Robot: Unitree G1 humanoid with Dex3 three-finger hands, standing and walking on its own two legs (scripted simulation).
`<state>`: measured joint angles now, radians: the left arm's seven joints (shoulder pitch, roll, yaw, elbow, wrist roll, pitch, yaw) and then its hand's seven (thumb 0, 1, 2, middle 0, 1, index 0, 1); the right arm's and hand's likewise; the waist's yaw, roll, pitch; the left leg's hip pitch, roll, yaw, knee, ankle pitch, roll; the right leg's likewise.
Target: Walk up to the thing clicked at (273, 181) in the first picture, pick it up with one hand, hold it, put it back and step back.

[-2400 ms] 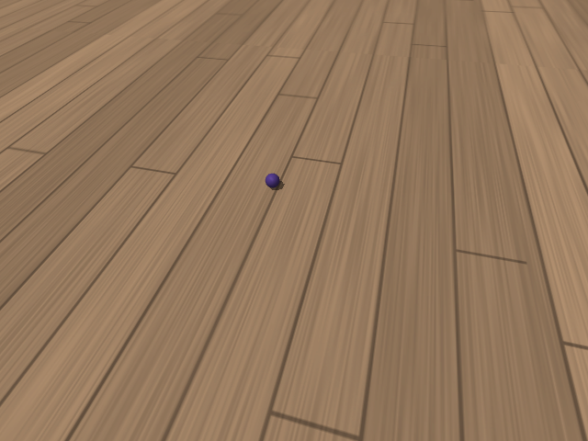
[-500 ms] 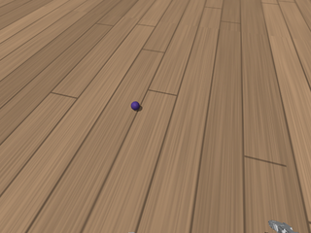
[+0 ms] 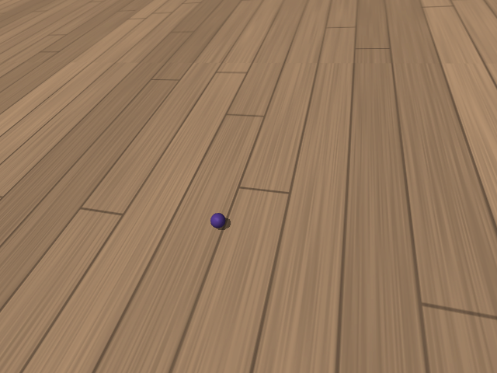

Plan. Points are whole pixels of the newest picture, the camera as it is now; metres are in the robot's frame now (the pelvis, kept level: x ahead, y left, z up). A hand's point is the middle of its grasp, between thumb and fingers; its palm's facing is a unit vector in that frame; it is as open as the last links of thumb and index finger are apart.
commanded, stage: walk up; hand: left
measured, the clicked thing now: (218, 220) +0.96 +0.29 -0.73
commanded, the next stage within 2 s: none
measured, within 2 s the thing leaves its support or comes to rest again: neither
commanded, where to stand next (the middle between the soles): +0.57 +0.06 m, yaw -1 degrees
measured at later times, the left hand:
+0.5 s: hand (121, 327) +0.26 +0.32 -0.14, palm faces -0.08 -0.94 -0.34, open 7.4 cm
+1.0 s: hand (137, 258) +0.41 +0.32 -0.13, palm faces -0.02 -0.92 -0.40, open 7.4 cm
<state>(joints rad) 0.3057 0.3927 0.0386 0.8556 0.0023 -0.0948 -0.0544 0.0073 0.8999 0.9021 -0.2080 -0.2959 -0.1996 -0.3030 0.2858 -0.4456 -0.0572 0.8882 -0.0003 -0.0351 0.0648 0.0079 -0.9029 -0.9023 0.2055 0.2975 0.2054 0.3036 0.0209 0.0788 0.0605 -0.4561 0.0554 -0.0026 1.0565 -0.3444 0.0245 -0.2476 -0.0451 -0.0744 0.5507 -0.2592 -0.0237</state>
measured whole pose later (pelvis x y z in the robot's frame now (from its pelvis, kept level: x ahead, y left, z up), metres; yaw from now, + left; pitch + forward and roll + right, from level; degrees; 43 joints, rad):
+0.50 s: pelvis +0.20 +0.05 +0.00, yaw -1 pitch -3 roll +1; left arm 0.31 0.44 0.04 0.89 0.01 -0.05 -0.06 0.01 0.90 0.90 -0.21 -0.30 -0.20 -0.30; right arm 0.31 -0.39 -0.05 0.83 -0.01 -0.08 0.06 0.00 -0.90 -0.90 0.21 0.30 0.21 0.30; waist -0.01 -0.05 0.08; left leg -0.19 0.02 0.12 0.49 -0.25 0.05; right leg -0.50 -0.10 -0.01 0.90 -0.31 -0.01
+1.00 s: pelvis +0.37 +0.04 +0.00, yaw +0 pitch -3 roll -1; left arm 0.34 0.42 0.04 0.85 0.01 -0.08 -0.05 0.01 0.90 0.90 -0.21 -0.30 -0.20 -0.30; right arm 0.29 -0.43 -0.07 0.88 -0.02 -0.03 0.09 0.00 -0.90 -0.90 0.21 0.30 0.21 0.30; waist 0.03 0.05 0.06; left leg -0.45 0.09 0.02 0.69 -0.27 0.00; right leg -0.19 -0.05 -0.08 0.53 -0.30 -0.01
